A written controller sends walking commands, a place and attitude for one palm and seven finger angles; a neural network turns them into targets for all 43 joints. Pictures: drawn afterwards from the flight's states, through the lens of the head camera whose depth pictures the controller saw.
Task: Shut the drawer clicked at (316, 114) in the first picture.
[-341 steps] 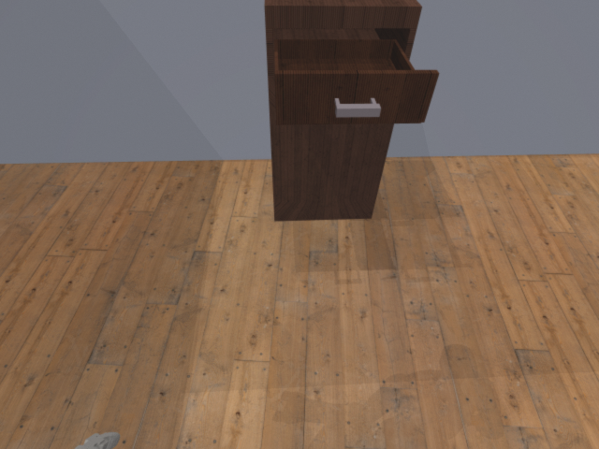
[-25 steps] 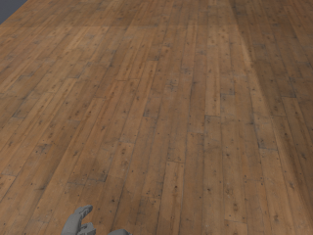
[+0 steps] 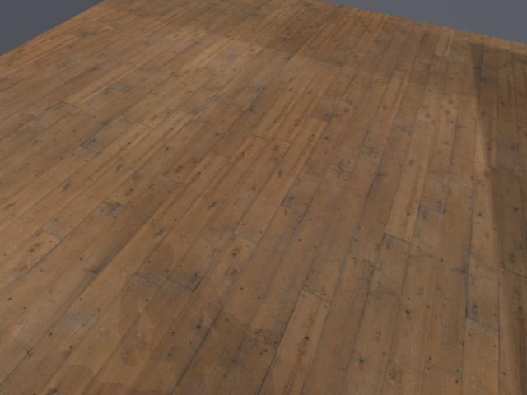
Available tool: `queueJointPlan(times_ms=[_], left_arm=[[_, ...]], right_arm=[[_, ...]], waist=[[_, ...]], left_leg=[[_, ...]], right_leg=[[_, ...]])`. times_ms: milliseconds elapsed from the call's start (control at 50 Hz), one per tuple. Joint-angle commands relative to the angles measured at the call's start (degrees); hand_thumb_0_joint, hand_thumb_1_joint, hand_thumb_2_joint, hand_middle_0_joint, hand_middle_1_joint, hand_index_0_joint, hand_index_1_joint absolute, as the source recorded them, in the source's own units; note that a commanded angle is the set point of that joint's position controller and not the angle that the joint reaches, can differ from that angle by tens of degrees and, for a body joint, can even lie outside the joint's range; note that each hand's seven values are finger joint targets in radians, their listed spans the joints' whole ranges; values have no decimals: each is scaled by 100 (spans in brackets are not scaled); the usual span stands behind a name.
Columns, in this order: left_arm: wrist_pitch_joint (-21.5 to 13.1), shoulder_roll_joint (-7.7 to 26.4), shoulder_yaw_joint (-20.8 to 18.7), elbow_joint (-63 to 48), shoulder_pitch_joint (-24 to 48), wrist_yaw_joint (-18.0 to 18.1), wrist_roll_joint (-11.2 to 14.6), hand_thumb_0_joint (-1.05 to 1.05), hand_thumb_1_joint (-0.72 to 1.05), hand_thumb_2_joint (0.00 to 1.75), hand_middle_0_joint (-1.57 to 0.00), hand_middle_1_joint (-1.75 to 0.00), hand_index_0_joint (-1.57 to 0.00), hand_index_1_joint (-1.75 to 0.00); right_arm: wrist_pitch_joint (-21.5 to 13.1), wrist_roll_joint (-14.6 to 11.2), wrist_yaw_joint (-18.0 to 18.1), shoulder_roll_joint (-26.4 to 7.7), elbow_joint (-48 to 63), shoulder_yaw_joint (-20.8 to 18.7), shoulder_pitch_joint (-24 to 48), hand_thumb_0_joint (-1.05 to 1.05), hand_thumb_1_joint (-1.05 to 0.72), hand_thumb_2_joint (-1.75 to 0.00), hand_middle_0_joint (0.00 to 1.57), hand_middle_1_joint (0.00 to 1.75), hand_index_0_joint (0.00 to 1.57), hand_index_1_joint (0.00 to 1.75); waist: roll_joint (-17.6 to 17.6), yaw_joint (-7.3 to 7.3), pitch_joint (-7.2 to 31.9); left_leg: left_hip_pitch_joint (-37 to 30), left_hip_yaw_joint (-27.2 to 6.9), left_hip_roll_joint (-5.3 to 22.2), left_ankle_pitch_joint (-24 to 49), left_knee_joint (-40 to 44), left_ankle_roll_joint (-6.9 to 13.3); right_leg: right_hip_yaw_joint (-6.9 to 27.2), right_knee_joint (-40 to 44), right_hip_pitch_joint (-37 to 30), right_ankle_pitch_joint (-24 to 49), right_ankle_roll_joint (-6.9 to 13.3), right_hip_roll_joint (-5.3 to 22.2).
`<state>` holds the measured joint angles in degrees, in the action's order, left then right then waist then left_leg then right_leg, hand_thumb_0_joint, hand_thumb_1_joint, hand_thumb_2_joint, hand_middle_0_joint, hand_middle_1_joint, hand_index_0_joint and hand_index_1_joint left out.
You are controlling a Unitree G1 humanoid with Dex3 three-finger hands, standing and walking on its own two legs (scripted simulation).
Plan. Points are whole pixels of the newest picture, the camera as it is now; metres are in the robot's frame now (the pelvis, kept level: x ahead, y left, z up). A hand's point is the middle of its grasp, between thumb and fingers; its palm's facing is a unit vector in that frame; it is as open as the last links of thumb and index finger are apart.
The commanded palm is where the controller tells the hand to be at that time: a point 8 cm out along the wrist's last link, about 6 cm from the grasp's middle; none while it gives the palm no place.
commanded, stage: turn to face it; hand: left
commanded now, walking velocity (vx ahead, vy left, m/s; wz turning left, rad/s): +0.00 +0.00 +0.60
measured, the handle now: out of the picture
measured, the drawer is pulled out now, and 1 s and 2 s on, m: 0.30 0.30 0.30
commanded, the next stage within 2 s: none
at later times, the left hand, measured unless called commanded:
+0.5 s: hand out of the picture +0.05 +0.17 -0.13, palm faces +0.28 -0.92 -0.28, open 7.4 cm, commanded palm none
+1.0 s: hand out of the picture -0.15 +0.15 -0.18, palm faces +0.61 -0.76 -0.25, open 7.4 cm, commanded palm none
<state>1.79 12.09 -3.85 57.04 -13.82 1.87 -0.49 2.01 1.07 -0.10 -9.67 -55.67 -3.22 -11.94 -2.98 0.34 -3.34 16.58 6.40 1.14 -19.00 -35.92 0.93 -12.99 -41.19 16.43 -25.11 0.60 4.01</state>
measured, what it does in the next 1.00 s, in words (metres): steps on the spot, turning left: right foot, then left foot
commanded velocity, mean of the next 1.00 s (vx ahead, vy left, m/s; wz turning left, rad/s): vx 0.00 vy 0.00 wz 0.60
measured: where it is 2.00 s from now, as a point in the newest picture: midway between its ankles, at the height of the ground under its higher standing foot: outside the picture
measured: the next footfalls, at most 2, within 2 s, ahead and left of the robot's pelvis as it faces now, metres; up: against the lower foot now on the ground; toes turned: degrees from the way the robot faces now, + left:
right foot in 0.46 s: +0.04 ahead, -0.16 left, +0.00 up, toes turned +13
left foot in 0.96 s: -0.06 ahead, +0.07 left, +0.00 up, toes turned +40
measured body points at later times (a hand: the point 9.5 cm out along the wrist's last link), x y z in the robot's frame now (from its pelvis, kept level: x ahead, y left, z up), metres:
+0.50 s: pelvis -0.02 -0.06 +0.01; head +0.02 -0.07 +0.45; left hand +0.04 +0.22 -0.11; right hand +0.10 -0.30 -0.15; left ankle -0.01 +0.09 -0.71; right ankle +0.00 -0.17 -0.73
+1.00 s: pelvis -0.03 -0.03 +0.00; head +0.00 +0.03 +0.44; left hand -0.18 +0.19 -0.16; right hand +0.23 -0.16 -0.12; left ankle -0.09 +0.05 -0.73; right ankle +0.00 -0.17 -0.70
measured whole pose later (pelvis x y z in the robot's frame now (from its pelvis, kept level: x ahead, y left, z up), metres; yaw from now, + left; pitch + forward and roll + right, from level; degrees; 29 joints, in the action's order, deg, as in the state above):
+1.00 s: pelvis -0.03 -0.03 +0.00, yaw +35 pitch +1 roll +0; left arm 3.0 15.2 -3.7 54.4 -17.1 1.2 -0.8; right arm 1.6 0.8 -1.7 -13.5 -51.0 -3.6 -5.2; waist -3.7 2.6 -5.8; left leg 17.7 5.8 0.3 -19.3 -36.5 2.3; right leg -11.4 -49.3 18.0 -30.0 -4.4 10.5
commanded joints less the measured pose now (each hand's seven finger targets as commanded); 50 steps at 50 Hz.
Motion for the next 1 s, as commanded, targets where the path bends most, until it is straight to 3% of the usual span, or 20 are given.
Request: queueJointPlan(times_ms=[0,60,100,260,380,400,420,440,460,480,500,560,700,800,860,900,920,940,960,980], left_arm=[[-32,424,-161,-753,476,-14,-84,0,90,90,-20,-30,-20,-30],[-40,476,-198,-613,285,-100,-74,0,90,90,-20,-30,-20,-30],[-22,475,-194,-577,167,-93,-56,0,90,90,-20,-30,-20,-30],[-11,487,-163,-883,650,-65,-24,0,90,90,-20,-30,-20,-30],[-93,533,-170,-882,74,-32,44,0,90,90,-20,-30,-20,-30],[-130,638,-212,-833,-194,-13,36,0,90,90,-20,-30,-20,-30],[-195,1009,-280,-825,-371,25,-32,0,90,90,-20,-30,-20,-30],[-217,1587,-368,-934,-292,60,-123,0,90,90,-20,-30,-20,-30],[-166,1562,-315,-1045,-118,77,-60,0,90,90,-20,-30,-20,-30],[-195,1158,-254,-1130,362,85,-56,0,90,90,-20,-30,-20,-30],[-208,1055,-210,-1179,647,59,-43,0,90,90,-20,-30,-20,-30],[-258,762,-82,-1153,601,15,-44,0,90,90,-20,-30,-20,-30],[-253,971,-110,-871,-352,19,-83,0,90,90,-20,-30,-20,-30],[-206,1116,-166,-784,-522,16,-126,0,90,90,-20,-30,-20,-30],[-171,1214,-221,-745,-426,8,-135,0,90,90,-20,-30,-20,-30],[-149,1210,-249,-748,-334,-18,-64,0,90,90,-20,-30,-20,-30],[-140,1003,-223,-871,-348,-55,-13,0,90,90,-20,-30,-20,-30],[-137,627,-83,-1143,-65,-85,1,0,90,90,-20,-30,-20,-30],[-50,809,-80,-1216,207,-32,-50,0,90,90,-20,-30,-20,-30],[-15,731,-97,-1140,324,-16,-70,0,90,90,-20,-30,-20,-30]], right_arm=[[-117,28,143,-1231,208,-271,-735,0,-90,-90,20,30,20,30],[-181,5,144,-1151,458,-205,-124,0,-90,-90,20,30,20,30],[-191,-10,141,-1230,461,-234,-149,0,-90,-90,20,30,20,30],[-98,22,73,-1421,482,-363,-320,0,-90,-90,20,30,20,30],[-28,21,39,-1499,720,-455,112,0,-90,-90,20,30,20,30],[-18,-8,27,-1402,783,-451,224,0,-90,-90,20,30,20,30],[-13,-60,-6,-1069,835,-416,128,0,-90,-90,20,30,20,30],[-19,-58,-7,-696,1020,-343,101,0,-90,-90,20,30,20,30],[-1,13,-4,-1068,1047,-419,263,0,-90,-90,20,30,20,30],[62,53,-36,-1084,903,-434,181,0,-90,-90,20,30,20,30],[106,59,-76,-996,755,-431,68,0,-90,-90,20,30,20,30],[134,34,-162,-919,605,-388,-100,0,-90,-90,20,30,20,30],[166,9,-166,-880,757,-285,616,0,-90,-90,20,30,20,30],[91,-34,-177,-756,848,-164,932,0,-90,-90,20,30,20,30],[13,-59,-162,-779,867,-140,759,0,-90,-90,20,30,20,30],[-65,-24,-141,-1022,745,-205,156,0,-90,-90,20,30,20,30],[-129,12,-108,-1600,655,-354,-316,0,-90,-90,20,30,20,30],[-141,-48,-52,-2155,587,-490,-721,0,-90,-90,20,30,20,30],[-78,-94,-31,-2106,440,-458,-924,0,-90,-90,20,30,20,30],[-105,-56,26,-1854,465,-407,-692,0,-90,-90,20,30,20,30]], waist=[[1348,-312,514],[867,-80,473],[818,-84,622],[1362,-280,477],[1428,15,731],[1233,171,823],[226,243,932],[-1629,290,736],[-1067,263,600],[-693,-16,287],[-748,-160,132],[-687,-245,-84],[-765,186,154],[-948,314,350],[-1004,246,546],[-497,-112,934],[789,-383,1340],[2226,-591,1420],[1509,-611,1375],[1374,-525,1072]], left_leg=[[-951,-2466,2059,3310,1723,1151],[-809,-1863,1421,2678,1756,741],[-955,-1767,1270,2663,1735,726],[-791,-2401,1115,2112,1680,847],[71,-2812,781,2019,1224,650],[500,-2697,583,1515,992,445],[1350,-2230,132,460,188,75],[2400,-964,-650,-1383,-1385,-421],[2007,-1169,-256,-1516,-2420,-355],[1934,-1334,-99,-1006,-2887,-321],[1919,-1133,-49,-702,-3181,-381],[1908,-779,45,-32,-3503,-536],[1873,-458,164,-292,-2592,-662],[1226,-109,138,-530,-1248,-524],[596,55,56,-432,-309,-376],[-634,7,9,835,1092,-250],[-1961,-1221,950,2409,1380,176],[-2579,-2911,2304,5485,1269,957],[-2448,-2380,2390,5655,1063,1184],[-2087,-2214,2115,5287,1185,1111]], right_leg=[[1284,-2531,1675,-555,-420,182],[1314,-2624,1644,329,-522,136],[1310,-2447,1563,416,-597,94],[1267,-1087,1211,42,-696,-117],[1176,852,-398,646,-548,-435],[1190,1649,-1070,1137,-503,-311],[1990,2475,-1915,879,-249,587],[3733,2879,-1984,876,374,2265],[3586,2868,-899,1072,696,2640],[2967,2892,-461,759,632,2150],[2588,2792,-368,969,481,1778],[1443,2417,-458,2259,313,1254],[1101,2153,-1423,3427,504,1531],[814,1802,-1549,4181,559,1683],[642,1417,-1517,4283,474,1764],[242,298,-1073,3904,91,1603],[57,-1009,215,2284,-309,1092],[380,-2144,1785,-1364,-685,347],[955,-2553,1818,-1276,-595,454],[1058,-2752,1939,-941,-618,492]])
